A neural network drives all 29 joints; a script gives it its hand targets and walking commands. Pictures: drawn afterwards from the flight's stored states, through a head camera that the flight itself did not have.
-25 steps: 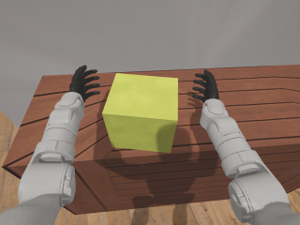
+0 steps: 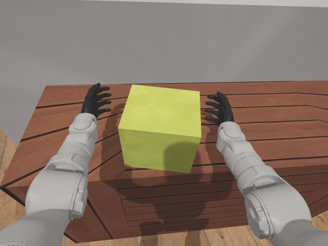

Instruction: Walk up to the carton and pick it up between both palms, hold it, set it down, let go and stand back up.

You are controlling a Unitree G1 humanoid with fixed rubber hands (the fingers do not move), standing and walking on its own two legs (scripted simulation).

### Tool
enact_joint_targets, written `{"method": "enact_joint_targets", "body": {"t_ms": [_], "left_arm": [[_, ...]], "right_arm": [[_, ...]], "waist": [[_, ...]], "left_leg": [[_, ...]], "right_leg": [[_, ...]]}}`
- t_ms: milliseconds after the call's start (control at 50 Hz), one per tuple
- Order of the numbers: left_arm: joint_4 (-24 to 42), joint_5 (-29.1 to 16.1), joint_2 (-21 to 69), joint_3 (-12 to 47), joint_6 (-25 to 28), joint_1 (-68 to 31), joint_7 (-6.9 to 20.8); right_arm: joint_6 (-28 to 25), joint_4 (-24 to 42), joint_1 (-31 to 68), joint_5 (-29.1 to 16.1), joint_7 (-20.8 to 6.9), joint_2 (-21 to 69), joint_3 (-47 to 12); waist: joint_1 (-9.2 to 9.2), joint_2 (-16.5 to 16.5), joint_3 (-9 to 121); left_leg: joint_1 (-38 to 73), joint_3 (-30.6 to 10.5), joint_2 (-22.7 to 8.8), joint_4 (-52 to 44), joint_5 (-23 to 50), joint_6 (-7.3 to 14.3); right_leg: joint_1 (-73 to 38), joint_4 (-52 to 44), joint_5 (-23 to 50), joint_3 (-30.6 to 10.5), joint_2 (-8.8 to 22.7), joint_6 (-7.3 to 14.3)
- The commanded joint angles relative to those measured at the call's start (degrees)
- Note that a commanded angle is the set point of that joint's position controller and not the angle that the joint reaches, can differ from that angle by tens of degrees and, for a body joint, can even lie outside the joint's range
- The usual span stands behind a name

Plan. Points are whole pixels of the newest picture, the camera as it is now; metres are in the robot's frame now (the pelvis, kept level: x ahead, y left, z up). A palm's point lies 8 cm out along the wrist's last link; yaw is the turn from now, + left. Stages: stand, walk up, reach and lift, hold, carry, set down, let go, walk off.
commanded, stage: reach and lift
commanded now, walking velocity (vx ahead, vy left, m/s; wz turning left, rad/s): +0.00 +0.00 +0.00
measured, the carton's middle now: (161, 129) +0.41 +0.04 +0.03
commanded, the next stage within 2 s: none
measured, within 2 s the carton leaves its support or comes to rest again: neither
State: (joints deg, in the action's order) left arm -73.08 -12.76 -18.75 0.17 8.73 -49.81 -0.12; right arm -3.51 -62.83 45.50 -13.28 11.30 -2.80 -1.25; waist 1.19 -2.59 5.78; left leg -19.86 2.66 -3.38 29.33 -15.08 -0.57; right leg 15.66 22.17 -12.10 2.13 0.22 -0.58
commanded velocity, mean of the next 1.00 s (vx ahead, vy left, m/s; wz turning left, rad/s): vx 0.00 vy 0.00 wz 0.00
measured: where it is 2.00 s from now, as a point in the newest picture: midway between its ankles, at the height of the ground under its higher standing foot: outside the picture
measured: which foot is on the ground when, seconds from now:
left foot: down 0.00-1.00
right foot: down 0.00-1.00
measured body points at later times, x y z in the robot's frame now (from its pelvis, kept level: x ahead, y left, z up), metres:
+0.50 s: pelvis +0.00 +0.00 +0.00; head +0.01 +0.03 +0.45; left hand +0.43 +0.18 +0.08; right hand +0.41 -0.10 +0.08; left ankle -0.01 +0.11 -0.74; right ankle -0.01 -0.14 -0.74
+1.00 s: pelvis +0.00 -0.01 +0.00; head +0.01 +0.02 +0.45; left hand +0.42 +0.19 +0.08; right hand +0.40 -0.10 +0.08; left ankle -0.01 +0.11 -0.74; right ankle -0.01 -0.14 -0.74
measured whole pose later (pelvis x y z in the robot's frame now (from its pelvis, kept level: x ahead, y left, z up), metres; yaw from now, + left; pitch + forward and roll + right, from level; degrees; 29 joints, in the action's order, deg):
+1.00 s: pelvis +0.00 -0.01 +0.00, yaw +1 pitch +6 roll -1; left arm -69.6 9.7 -8.4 -22.2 9.5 -48.3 2.6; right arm -10.2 -58.4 42.0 20.4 12.2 10.7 26.2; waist 0.3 -2.6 5.2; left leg -18.5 2.5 -2.1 24.8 -12.2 -0.6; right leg 16.0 21.9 -11.7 2.3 1.3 -1.0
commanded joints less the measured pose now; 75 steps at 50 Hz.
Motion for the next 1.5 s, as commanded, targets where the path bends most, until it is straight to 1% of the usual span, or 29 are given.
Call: {"method": "enact_joint_targets", "body": {"t_ms": [0, 140, 180, 280, 380, 440, 500, 540, 600, 640, 660, 680, 700, 720, 800, 900, 940, 1000, 1060, 1080, 1120, 1220, 1260, 1340, 1380, 1400, 1420, 1460, 1480], "left_arm": [[8.61, 2.02, 2.82, 1.02, 4.04, -27.61, -0.15], [10.67, 6.00, 7.80, -1.81, 4.07, -26.17, -0.21], [11.38, 7.02, 5.04, -4.90, 4.72, -25.60, -0.80], [12.56, 12.35, 7.46, -7.80, 3.04, -27.87, -1.76], [11.81, 14.03, 11.73, -9.52, 3.55, -25.97, -0.43], [12.77, 16.76, 14.55, -9.90, 3.66, -26.40, 0.23], [13.34, 19.95, 19.52, -11.14, 3.48, -25.51, 1.76], [10.25, 23.86, 22.79, -14.26, 3.18, -26.86, 4.17], [10.97, 29.52, 44.09, -13.62, 3.91, -27.85, 9.08], [8.35, 31.94, 45.88, -15.26, 3.30, -26.60, 10.31], [10.69, 29.93, 47.59, -12.07, 3.32, -28.41, 10.22], [6.83, 32.00, 46.61, -14.86, 2.91, -25.31, 10.90], [7.35, 31.34, 46.49, -13.60, 2.98, -27.67, 10.97], [4.05, 32.74, 44.90, -16.79, 2.51, -24.62, 11.28], [5.48, 31.76, 45.64, -14.84, 2.10, -27.53, 11.40], [7.76, 31.40, 45.49, -14.72, 2.36, -28.22, 11.73], [7.32, 32.63, 46.05, -16.21, 1.90, -25.41, 11.68], [6.73, 31.30, 46.21, -14.42, 1.49, -27.26, 11.73], [7.84, 32.16, 46.63, -15.54, 1.31, -25.39, 11.63], [9.46, 31.26, 47.98, -13.54, 1.89, -27.76, 11.26], [8.62, 32.43, 46.87, -15.92, 1.68, -25.91, 11.45], [9.04, 31.87, 48.92, -13.49, 1.81, -27.17, 10.83], [7.16, 33.59, 47.10, -16.68, 1.28, -23.20, 11.40], [7.81, 32.76, 47.68, -16.04, 1.72, -26.30, 11.34], [8.49, 32.57, 47.30, -15.10, 2.04, -25.64, 11.18], [9.19, 32.79, 47.49, -15.30, 2.51, -25.68, 11.29], [10.31, 32.60, 49.01, -13.77, 2.50, -26.59, 10.66], [9.36, 31.92, 48.28, -13.38, 2.60, -25.51, 10.88], [6.75, 33.02, 46.97, -16.03, 2.41, -24.56, 11.23]], "right_arm": [[-4.66, 5.11, 27.55, 0.48, -0.36, -3.60, 3.40], [-6.95, 7.50, 26.41, 4.25, 0.75, 1.89, 5.50], [-7.65, 9.50, 25.50, 5.21, 1.20, 2.22, 4.87], [-7.95, 5.29, 26.85, 8.23, 2.25, 3.76, 8.77], [-8.30, 7.27, 27.06, 10.50, 1.38, 9.36, 8.62], [-9.31, 5.03, 27.11, 13.55, 1.33, 10.67, 11.47], [-10.07, 6.44, 28.13, 16.42, -0.79, 15.53, 13.22], [-9.80, 6.69, 28.86, 21.02, -2.32, 20.71, 15.10], [-11.38, 9.14, 30.44, 30.54, -7.99, 43.68, 14.97], [-10.26, 8.26, 28.59, 33.55, -9.82, 45.43, 13.72], [-11.03, 10.34, 30.26, 34.04, -9.85, 45.62, 13.89], [-10.83, 10.43, 28.99, 35.40, -10.04, 45.75, 12.57], [-10.94, 10.14, 29.00, 35.79, -9.88, 46.61, 12.59], [-10.29, 8.75, 27.75, 37.31, -10.22, 45.76, 13.51], [-10.42, 7.25, 27.94, 36.86, -9.93, 46.24, 13.84], [-9.61, 6.03, 26.31, 37.78, -9.43, 47.87, 14.18], [-10.16, 8.17, 25.31, 36.96, -9.70, 48.08, 12.54], [-10.06, 8.16, 27.67, 37.46, -9.20, 47.54, 14.00], [-10.34, 8.91, 26.77, 37.23, -9.32, 47.97, 12.96], [-10.71, 7.87, 27.09, 36.90, -9.39, 47.95, 12.85], [-10.33, 7.98, 25.36, 37.74, -9.30, 48.63, 12.61], [-11.90, 7.47, 26.97, 37.49, -9.29, 47.93, 13.18], [-11.06, 5.05, 23.34, 38.24, -9.25, 47.64, 12.70], [-11.70, 7.55, 26.42, 38.77, -9.16, 47.85, 13.20], [-12.34, 6.82, 25.30, 37.99, -9.01, 47.65, 12.24], [-12.29, 6.52, 24.84, 37.88, -8.99, 48.41, 11.01], [-12.66, 5.79, 25.08, 37.90, -9.10, 48.38, 12.60], [-13.15, 7.09, 26.41, 37.71, -8.83, 49.44, 10.71], [-12.49, 5.57, 25.71, 38.02, -8.82, 49.09, 12.07]], "waist": [[0.03, 11.60, 27.76], [0.70, 10.27, 27.09], [-1.44, 7.73, 29.89], [-0.76, 10.56, 27.62], [-2.27, 8.14, 27.80], [-0.20, 8.87, 24.81], [-1.59, 9.89, 25.23], [-2.66, 7.70, 21.57], [-2.25, 7.48, 23.22], [-3.73, 6.98, 21.04], [-1.86, 7.04, 25.17], [-3.28, 4.09, 23.32], [-2.14, 5.58, 25.24], [-3.26, 3.93, 21.25], [-2.07, 6.36, 21.41], [-1.06, 4.12, 20.16], [-2.90, 3.56, 20.69], [-0.92, 4.57, 19.65], [-3.04, 4.31, 20.01], [-1.46, 6.09, 22.23], [-2.91, 3.98, 20.52], [-1.06, 5.50, 22.54], [-3.05, 4.18, 17.42], [-2.12, 2.90, 20.78], [-1.59, 2.95, 21.73], [-2.88, 3.70, 21.17], [-0.90, 4.87, 22.09], [-2.33, 5.29, 23.22], [-2.48, 2.75, 20.42]], "left_leg": [[8.62, -1.35, 2.36, 1.27, 32.29, -5.38], [8.04, -1.16, 2.59, 1.02, 33.51, -5.14], [4.66, -0.12, 2.97, 1.01, 32.65, -4.12], [5.66, 0.04, 2.49, 1.55, 34.26, -4.79], [4.39, 0.95, 2.87, 0.50, 33.08, -3.78], [5.97, 0.55, 2.63, -0.52, 32.75, -4.29], [7.71, 0.86, 2.90, -1.05, 32.06, -4.35], [5.80, 1.93, 3.24, -2.80, 28.36, -3.32], [8.08, 2.47, 3.54, -4.26, 30.04, -3.33], [8.12, 2.99, 4.24, -5.57, 29.48, -2.55], [9.54, 3.00, 4.07, -5.46, 30.41, -2.92], [7.54, 3.63, 4.32, -6.69, 28.39, -2.14], [6.92, 3.65, 4.43, -6.38, 29.18, -2.32], [6.03, 3.87, 4.22, -7.37, 26.53, -2.06], [7.08, 3.72, 4.43, -7.08, 27.13, -2.34], [4.10, 4.19, 4.42, -7.79, 22.44, -1.72], [4.85, 4.42, 4.54, -7.62, 24.85, -1.42], [4.18, 4.17, 4.59, -8.31, 22.46, -1.53], [4.82, 4.96, 4.71, -8.06, 23.09, -1.81], [5.87, 4.03, 4.16, -7.93, 25.35, -2.33], [3.66, 4.75, 4.58, -7.90, 23.21, -1.63], [7.11, 3.91, 4.08, -7.07, 28.23, -2.87], [6.31, 4.56, 4.27, -7.92, 26.33, -1.79], [4.23, 4.57, 4.35, -8.83, 22.69, -1.51], [5.07, 4.67, 4.60, -7.68, 26.67, -2.14], [6.05, 4.68, 4.34, -7.87, 27.35, -2.04], [6.08, 4.07, 4.20, -7.16, 28.50, -2.65], [4.00, 4.95, 4.72, -6.85, 27.70, -2.43], [4.21, 4.48, 4.40, -7.73, 25.55, -1.84]], "right_leg": [[1.34, 1.01, 14.64, 0.80, -2.67, 1.04], [-0.78, 0.81, 18.08, 0.73, -2.26, 0.25], [-4.37, 1.96, 19.94, 0.13, -2.18, -0.51], [-2.96, 1.93, 21.27, 0.18, -2.27, -0.66], [-7.78, 1.82, 22.86, 0.32, -1.40, -0.92], [-8.45, 0.98, 22.35, 0.50, -1.61, -0.52], [-8.86, -0.07, 19.09, 0.89, -1.11, 0.12], [-11.82, -0.05, 17.50, 0.81, -0.48, -0.68], [-16.70, -0.76, 20.47, 1.71, -0.17, -0.26], [-20.24, -0.99, 22.97, 1.13, -0.01, -0.56], [-19.93, -1.07, 24.16, 1.92, -0.45, -0.58], [-22.75, -1.53, 25.64, 0.91, -0.03, -0.94], [-23.49, -1.10, 26.85, 1.18, -0.01, -0.86], [-24.50, -1.06, 25.49, 1.39, -0.14, -1.11], [-23.15, -1.97, 23.67, 1.57, -0.12, -0.71], [-25.73, -1.50, 23.54, 1.38, 0.44, -1.28], [-26.71, -1.51, 26.24, 1.01, 0.18, -1.25], [-26.10, -1.41, 25.31, 1.05, 0.17, -1.13], [-25.44, -1.68, 23.87, 1.46, -0.18, -1.11], [-24.10, -1.99, 23.52, 1.69, -0.41, -0.79], [-26.06, -2.00, 23.50, 1.19, -0.02, -0.83], [-23.57, -2.17, 23.79, 2.34, -0.79, -0.31], [-23.86, -3.02, 22.65, 1.54, -0.54, -0.46], [-25.19, -2.71, 22.28, 1.92, -0.43, -0.94], [-26.26, -1.67, 26.74, 2.24, -0.18, -1.17], [-25.17, -1.73, 27.20, 1.77, -0.27, -1.03], [-24.02, -1.81, 25.75, 1.99, -0.82, -0.70], [-25.78, -1.63, 27.67, 1.34, -0.09, -0.95], [-26.53, -1.65, 28.21, 1.42, 0.13, -1.42]]}}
